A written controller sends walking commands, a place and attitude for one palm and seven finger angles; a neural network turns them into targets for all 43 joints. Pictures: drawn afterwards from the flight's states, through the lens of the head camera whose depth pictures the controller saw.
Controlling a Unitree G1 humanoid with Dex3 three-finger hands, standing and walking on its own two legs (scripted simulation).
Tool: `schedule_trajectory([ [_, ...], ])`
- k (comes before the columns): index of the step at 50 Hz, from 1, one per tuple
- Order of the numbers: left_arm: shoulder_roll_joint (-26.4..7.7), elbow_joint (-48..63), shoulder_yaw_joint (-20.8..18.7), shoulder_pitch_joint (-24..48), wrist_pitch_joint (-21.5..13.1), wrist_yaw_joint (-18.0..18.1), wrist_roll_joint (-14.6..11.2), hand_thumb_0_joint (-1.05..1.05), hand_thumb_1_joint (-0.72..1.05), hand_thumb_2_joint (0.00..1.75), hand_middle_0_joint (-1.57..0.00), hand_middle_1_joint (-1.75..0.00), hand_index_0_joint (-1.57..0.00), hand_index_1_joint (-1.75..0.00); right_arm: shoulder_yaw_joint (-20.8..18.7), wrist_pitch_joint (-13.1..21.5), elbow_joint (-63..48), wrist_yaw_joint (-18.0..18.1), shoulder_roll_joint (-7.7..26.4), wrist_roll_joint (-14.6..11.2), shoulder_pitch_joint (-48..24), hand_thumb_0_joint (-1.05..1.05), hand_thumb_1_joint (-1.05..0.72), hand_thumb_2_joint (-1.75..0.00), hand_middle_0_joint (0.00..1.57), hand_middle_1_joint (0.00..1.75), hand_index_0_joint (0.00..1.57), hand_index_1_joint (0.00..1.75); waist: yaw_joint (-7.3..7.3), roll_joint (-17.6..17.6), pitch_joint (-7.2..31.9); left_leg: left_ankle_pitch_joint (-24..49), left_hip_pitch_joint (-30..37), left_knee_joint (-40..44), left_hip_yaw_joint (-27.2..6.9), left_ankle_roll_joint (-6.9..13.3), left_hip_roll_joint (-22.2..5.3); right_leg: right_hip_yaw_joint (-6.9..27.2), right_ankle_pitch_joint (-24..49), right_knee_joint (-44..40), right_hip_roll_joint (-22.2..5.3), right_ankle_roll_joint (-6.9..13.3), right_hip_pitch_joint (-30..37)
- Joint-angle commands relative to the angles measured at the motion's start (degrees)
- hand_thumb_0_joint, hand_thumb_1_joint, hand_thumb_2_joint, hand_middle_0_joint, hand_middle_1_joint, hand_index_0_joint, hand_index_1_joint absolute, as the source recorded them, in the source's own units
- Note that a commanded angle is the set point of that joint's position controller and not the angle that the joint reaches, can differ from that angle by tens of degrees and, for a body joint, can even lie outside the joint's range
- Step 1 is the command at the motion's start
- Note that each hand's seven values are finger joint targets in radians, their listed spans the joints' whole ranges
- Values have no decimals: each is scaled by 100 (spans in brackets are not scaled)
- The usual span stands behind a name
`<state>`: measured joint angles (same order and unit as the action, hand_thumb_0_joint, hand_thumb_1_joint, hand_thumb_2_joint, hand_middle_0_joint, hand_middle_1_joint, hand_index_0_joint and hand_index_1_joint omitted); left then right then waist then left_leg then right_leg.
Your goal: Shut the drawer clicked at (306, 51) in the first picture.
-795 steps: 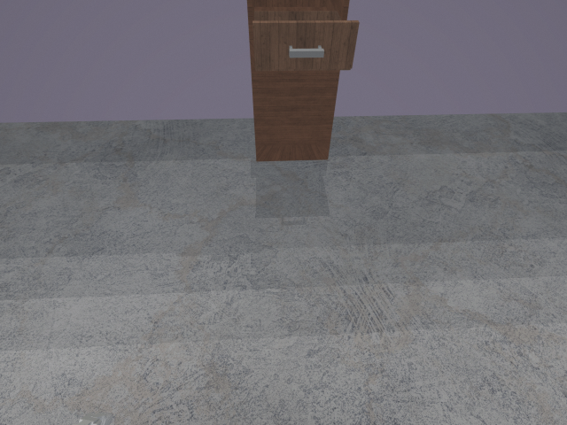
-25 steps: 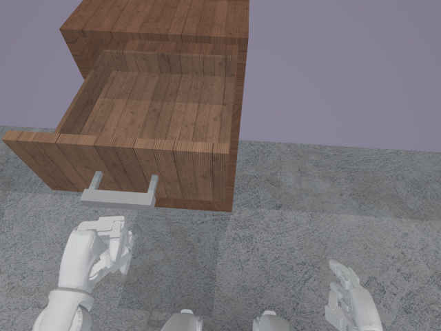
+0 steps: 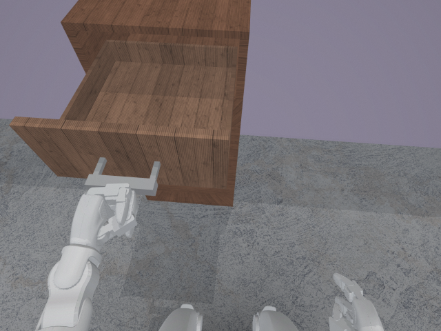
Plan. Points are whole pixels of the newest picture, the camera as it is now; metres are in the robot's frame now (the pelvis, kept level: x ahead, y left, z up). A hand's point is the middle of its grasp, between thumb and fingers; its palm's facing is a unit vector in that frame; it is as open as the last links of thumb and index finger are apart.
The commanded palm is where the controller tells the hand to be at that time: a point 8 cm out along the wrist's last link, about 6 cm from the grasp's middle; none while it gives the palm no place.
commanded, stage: push the drawer shut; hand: left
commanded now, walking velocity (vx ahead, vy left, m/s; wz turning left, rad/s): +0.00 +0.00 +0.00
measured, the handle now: (125, 174) +0.37 +0.19 +0.06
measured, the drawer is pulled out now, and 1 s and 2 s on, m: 0.28 0.14 0.03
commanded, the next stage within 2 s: none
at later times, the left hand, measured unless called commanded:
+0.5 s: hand (140, 179) +0.37 +0.16 +0.05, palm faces -0.06 -1.00 -0.06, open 2.9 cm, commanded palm +0.37 +0.21 +0.06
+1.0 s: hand (149, 149) +0.44 +0.16 +0.05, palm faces -0.05 -1.00 -0.04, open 2.9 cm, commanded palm +0.43 +0.21 +0.06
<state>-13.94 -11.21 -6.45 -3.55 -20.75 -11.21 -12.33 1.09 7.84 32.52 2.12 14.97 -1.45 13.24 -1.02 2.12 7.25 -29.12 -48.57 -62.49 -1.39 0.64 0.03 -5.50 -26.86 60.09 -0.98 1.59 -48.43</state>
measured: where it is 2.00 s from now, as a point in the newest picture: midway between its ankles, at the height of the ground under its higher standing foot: outside the picture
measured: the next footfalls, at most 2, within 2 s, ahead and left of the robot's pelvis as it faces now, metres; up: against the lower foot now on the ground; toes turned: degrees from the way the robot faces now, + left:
none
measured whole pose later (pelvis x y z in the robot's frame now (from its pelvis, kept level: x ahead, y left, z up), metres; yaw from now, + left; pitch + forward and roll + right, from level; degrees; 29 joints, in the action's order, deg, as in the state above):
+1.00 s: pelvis +0.00 +0.01 +0.00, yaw -2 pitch +18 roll -1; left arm -17.9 -50.0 -14.5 32.8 -25.3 -10.7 -8.1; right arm 1.2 0.7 35.8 0.5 14.8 -0.4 18.1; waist -5.3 1.1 6.5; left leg -27.6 -51.4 -60.6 1.0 1.8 -0.4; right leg -3.1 -24.2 57.9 -0.5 0.5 -52.0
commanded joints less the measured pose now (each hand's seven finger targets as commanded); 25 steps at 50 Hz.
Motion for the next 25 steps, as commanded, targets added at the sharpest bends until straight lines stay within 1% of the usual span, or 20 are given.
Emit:
schedule_trajectory([
  [1, -750, 900, -393, 2204, -346, 123, -139, 0, 90, 90, -140, -160, -140, -160, -251, 249, -686, 95, 740, -66, -104, 0, -90, -90, 20, 30, 20, 30, -362, -63, 1484, 874, 683, 944, -33, 95, 30, 456, 564, -1033, 79, -78, 1012],
  [2, -700, 871, -325, 2384, -345, 123, -132, 0, 90, 90, -140, -160, -140, -160, -250, 249, -690, 98, 739, -71, -108, 0, -90, -90, 20, 30, 20, 30, -376, -49, 1540, 839, 723, 968, -47, 93, 26, 443, 536, -1026, 76, -77, 984],
  [3, -727, 820, -357, 2511, -345, 135, -144, 0, 90, 90, -140, -160, -140, -160, -246, 253, -666, 99, 739, -72, -105, 0, -90, -90, 20, 30, 20, 30, -356, 93, 1516, 814, 764, 1002, -52, 75, 29, 433, 529, -1026, 70, -64, 969],
  [4, -757, 758, -389, 2558, -337, 148, -140, 0, 90, 90, -140, -160, -140, -160, -243, 249, -657, 98, 743, -69, -91, 0, -90, -90, 20, 30, 20, 30, -327, 118, 1573, 843, 801, 1024, -58, 72, 32, 423, 551, -1024, 69, -54, 1004],
  [5, -863, 667, -457, 2627, -337, 179, -119, 0, 90, 90, -140, -160, -140, -160, -248, 236, -640, 102, 768, -61, -75, 0, -90, -90, 20, 30, 20, 30, -359, -59, 1624, 844, 756, 1001, -63, 96, 20, 438, 535, -1030, 78, -68, 1031],
  [6, -788, 482, -444, 2631, -316, 173, -137, 0, 90, 90, -140, -160, -140, -160, -241, 221, -647, 97, 746, -70, -77, 0, -90, -90, 20, 30, 20, 30, -351, -135, 1567, 773, 699, 1002, -25, 97, 30, 483, 460, -1102, 75, -84, 1072],
  [8, -883, 268, -460, 3083, -332, 164, -120, 0, 90, 90, -140, -160, -140, -160, -215, 194, -612, 106, 758, -88, -89, 0, -90, -90, 20, 30, 20, 30, -382, -75, 1399, 513, 606, 1060, -30, 76, 37, 498, 213, -1131, 63, -75, 986],
  [10, -876, 81, -401, 3403, -341, 182, -88, 0, 90, 90, -140, -160, -140, -160, -202, 176, -595, 119, 779, -85, -64, 0, -90, -90, 20, 30, 20, 30, -435, -187, 1396, 448, 573, 1076, -48, 99, 28, 487, 169, -1123, 73, -75, 952],
  [12, -1011, -100, -522, 3653, -354, 199, -69, 0, 90, 90, -140, -160, -140, -160, -207, 145, -568, 124, 793, -89, -27, 0, -90, -90, 20, 30, 20, 30, -397, -42, 1477, 438, 657, 1103, -54, 80, 32, 481, 185, -1104, 63, -58, 915],
  [13, -901, -153, -412, 3786, -360, 188, -49, 0, 90, 90, -140, -160, -140, -160, -206, 143, -548, 119, 777, -88, -12, 0, -90, -90, 20, 30, 20, 30, -420, 101, 1536, 492, 735, 1109, -42, 73, 43, 481, 273, -1088, 57, -55, 897],
  [14, -841, -197, -361, 3909, -361, 196, -40, 0, 90, 90, -140, -160, -140, -160, -204, 139, -542, 108, 779, -84, 23, 0, -90, -90, 20, 30, 20, 30, -422, 106, 1603, 521, 816, 1136, -84, 64, 34, 432, 324, -1049, 63, -44, 853],
  [15, -925, -294, -430, 3967, -361, 221, -34, 0, 90, 90, -140, -160, -140, -160, -219, 124, -523, 109, 802, -70, 55, 0, -90, -90, 20, 30, 20, 30, -449, -81, 1664, 566, 768, 1109, -86, 88, 24, 440, 353, -1050, 71, -60, 901],
  [16, -997, -474, -545, 3884, -349, 226, -20, 0, 90, 90, -140, -160, -140, -160, -223, 98, -514, 103, 803, -64, 90, 0, -90, -90, 20, 30, 20, 30, -378, -84, 1701, 630, 732, 1114, -62, 78, 32, 468, 388, -1072, 64, -54, 1004],
  [18, -1063, -576, -558, 4224, -381, 225, 5, 0, 90, 90, -140, -160, -140, -160, -218, 58, -479, 99, 807, -66, 122, 0, -90, -90, 20, 30, 20, 30, -408, -37, 1737, 647, 766, 1128, -62, 68, 27, 464, 421, -1061, 63, -50, 983],
  [19, -948, -567, -465, 4285, -400, 219, 22, 0, 90, 90, -140, -160, -140, -160, -227, 50, -490, 89, 794, -60, 145, 0, -90, -90, 20, 30, 20, 30, -406, 96, 1801, 750, 869, 1138, -71, 58, 27, 440, 523, -1028, 66, -37, 954],
  [20, -886, -714, -428, 4271, -390, 228, 18, 0, 90, 90, -140, -160, -140, -160, -230, 37, -486, 73, 811, -50, 190, 0, -90, -90, 20, 30, 20, 30, -441, -5, 1773, 785, 842, 1132, -90, 75, 23, 421, 556, -1028, 84, -44, 925],
  [21, -978, -884, -527, 4357, -395, 242, 39, 0, 90, 90, -140, -160, -140, -160, -232, 4, -441, 67, 822, -50, 235, 0, -90, -90, 20, 30, 20, 30, -454, -141, 1748, 772, 816, 1129, -91, 69, 6, 411, 553, -1031, 89, -52, 914],
  [23, -1063, -1124, -560, 4694, -417, 252, 68, 0, 90, 90, -140, -160, -140, -160, -224, -57, -399, 59, 830, -51, 264, 0, -90, -90, 20, 30, 20, 30, -491, -51, 1614, 636, 747, 1147, -88, 59, 16, 431, 453, -1043, 89, -48, 821],
  [24, -1023, -1143, -527, 4826, -447, 255, 88, 0, 90, 90, -140, -160, -140, -160, -234, -80, -403, 55, 831, -46, 277, 0, -90, -90, 20, 30, 20, 30, -496, 14, 1695, 613, 773, 1150, -77, 60, 19, 438, 438, -1037, 83, -48, 808],
  [25, -1090, -1247, -578, 4930, -467, 273, 93, 0, 90, 90, -140, -160, -140, -160, -236, -98, -389, 57, 848, -45, 317, 0, -90, -90, 20, 30, 20, 30, -524, -50, 1704, 644, 791, 1145, -103, 75, 14, 413, 469, -1008, 102, -43, 772],
])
